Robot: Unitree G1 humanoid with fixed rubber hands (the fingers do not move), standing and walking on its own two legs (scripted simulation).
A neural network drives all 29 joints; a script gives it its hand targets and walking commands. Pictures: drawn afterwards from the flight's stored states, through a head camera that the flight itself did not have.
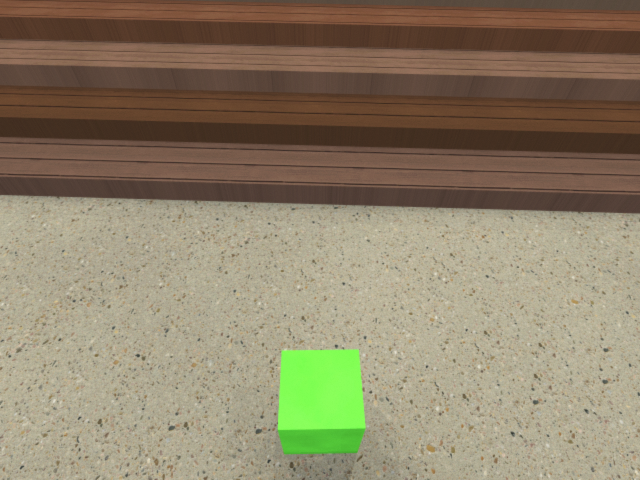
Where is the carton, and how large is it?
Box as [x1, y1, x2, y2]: [278, 349, 365, 453]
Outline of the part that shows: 358,349 282,350 278,432 284,453 330,453 357,451 365,428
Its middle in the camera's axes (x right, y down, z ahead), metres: +0.00 +0.46 +1.08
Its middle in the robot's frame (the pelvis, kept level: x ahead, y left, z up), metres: +0.41 +0.00 -0.65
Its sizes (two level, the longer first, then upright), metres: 0.210 0.200 0.250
